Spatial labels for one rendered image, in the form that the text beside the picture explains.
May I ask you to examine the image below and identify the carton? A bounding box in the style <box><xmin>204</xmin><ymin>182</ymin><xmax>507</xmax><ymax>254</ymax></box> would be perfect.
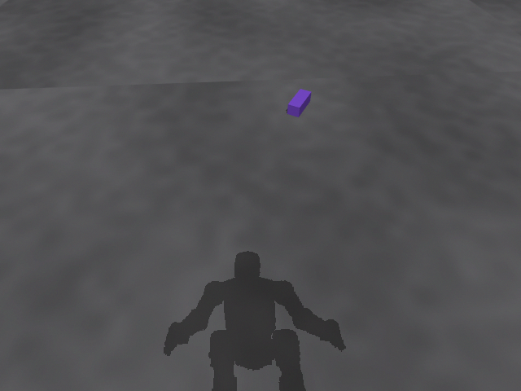
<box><xmin>287</xmin><ymin>89</ymin><xmax>312</xmax><ymax>117</ymax></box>

